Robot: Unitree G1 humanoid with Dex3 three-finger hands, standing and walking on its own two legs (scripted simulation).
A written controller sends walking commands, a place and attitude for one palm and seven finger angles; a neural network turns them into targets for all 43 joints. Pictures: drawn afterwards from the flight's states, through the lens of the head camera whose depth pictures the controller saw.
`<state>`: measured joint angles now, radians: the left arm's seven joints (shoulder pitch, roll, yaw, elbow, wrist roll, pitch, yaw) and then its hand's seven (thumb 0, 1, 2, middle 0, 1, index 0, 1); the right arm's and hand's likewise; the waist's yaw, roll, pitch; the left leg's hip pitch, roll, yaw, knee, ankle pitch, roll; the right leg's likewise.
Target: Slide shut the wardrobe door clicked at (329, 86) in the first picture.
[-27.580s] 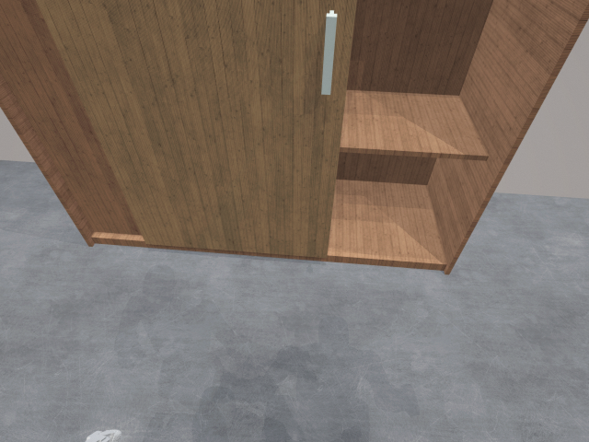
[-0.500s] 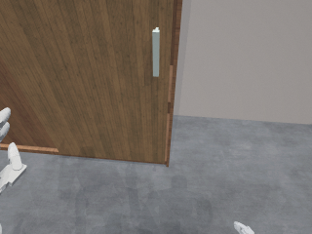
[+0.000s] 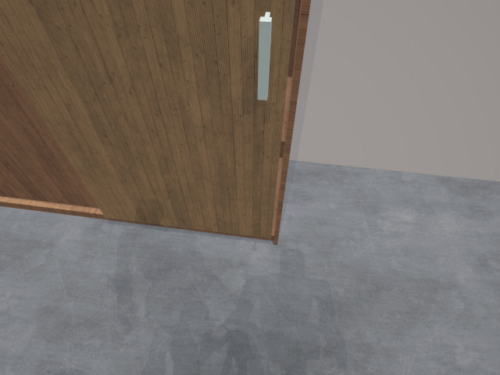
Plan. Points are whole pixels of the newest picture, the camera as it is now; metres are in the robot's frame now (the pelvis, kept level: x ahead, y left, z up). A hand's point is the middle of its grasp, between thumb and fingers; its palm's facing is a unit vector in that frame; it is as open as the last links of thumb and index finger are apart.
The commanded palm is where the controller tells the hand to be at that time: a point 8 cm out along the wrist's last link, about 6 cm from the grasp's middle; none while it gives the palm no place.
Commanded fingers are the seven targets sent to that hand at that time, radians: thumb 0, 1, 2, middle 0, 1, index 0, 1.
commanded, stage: let the arm hang, fingers relaxed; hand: left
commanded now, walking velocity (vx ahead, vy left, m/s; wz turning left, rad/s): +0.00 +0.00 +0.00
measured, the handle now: (265, 57) +0.75 +0.00 +0.13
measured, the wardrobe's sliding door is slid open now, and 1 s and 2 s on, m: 0.01 0.01 0.01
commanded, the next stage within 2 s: look to check the result in 0.58 s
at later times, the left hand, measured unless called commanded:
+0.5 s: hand out of the picture +0.00 +0.21 -0.17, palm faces -0.01 -0.98 -0.18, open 7.3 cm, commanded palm none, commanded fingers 0.00 0.90 0.90 -0.20 -0.30 -0.20 -0.30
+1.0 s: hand out of the picture +0.03 +0.23 -0.17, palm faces -0.02 -0.98 -0.21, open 7.4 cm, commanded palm none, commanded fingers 0.00 0.90 0.90 -0.20 -0.30 -0.20 -0.30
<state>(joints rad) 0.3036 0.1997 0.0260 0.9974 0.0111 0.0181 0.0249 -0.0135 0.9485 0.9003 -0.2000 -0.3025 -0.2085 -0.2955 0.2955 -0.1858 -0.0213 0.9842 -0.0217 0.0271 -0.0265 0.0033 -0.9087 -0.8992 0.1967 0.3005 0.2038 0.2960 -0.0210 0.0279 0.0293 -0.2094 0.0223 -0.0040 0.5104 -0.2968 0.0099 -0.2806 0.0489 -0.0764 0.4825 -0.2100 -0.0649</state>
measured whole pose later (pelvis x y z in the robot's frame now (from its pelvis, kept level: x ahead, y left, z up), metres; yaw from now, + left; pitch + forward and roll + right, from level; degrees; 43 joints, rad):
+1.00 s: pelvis +0.00 +0.05 +0.01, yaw -2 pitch -2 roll +0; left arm 0.20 0.18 0.01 1.16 0.01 0.00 0.03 0.01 0.91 0.90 -0.20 -0.30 -0.20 -0.29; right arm 0.23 -0.17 -0.01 1.12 -0.02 -0.01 -0.04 0.00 -0.91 -0.90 0.20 0.30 0.20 0.30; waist -0.01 0.00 0.06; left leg -0.10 -0.04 0.06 0.39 -0.26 0.06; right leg -0.19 -0.01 -0.01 0.39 -0.16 0.00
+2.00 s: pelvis +0.01 +0.01 +0.01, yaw -1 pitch -2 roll +0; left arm 0.08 0.31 0.01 1.14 0.01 -0.01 0.01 0.01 0.91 0.90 -0.20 -0.30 -0.21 -0.30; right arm 0.12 -0.32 -0.01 1.12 -0.02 0.00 -0.01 0.00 -0.91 -0.90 0.20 0.30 0.21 0.30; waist -0.02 0.01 0.06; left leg -0.05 0.00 0.03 0.30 -0.22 0.01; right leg -0.14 0.03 -0.04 0.30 -0.13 -0.04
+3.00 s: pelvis +0.02 +0.01 +0.01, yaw -2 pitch -1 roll +0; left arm 0.08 0.32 0.01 1.14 0.00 -0.01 0.01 0.01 0.91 0.90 -0.20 -0.30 -0.21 -0.30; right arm 0.12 -0.32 -0.01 1.13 -0.02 0.00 -0.02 0.00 -0.91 -0.90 0.20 0.30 0.21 0.30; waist -0.02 0.00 0.06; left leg -0.03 0.00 0.03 0.28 -0.22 0.01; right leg -0.12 0.04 -0.03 0.28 -0.13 -0.04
